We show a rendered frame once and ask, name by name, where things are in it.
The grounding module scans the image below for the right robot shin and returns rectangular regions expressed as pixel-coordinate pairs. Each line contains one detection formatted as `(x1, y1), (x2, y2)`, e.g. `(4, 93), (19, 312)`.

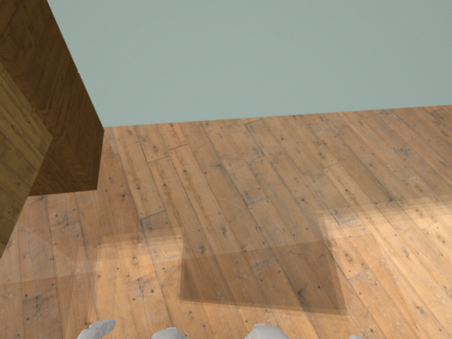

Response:
(252, 323), (265, 330)

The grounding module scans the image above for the robot left hand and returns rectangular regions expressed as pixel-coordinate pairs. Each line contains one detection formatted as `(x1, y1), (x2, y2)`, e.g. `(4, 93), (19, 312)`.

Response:
(77, 319), (116, 339)

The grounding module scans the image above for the cupboard door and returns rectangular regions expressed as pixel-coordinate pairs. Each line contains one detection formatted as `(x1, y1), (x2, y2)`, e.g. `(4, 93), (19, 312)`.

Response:
(0, 62), (53, 258)

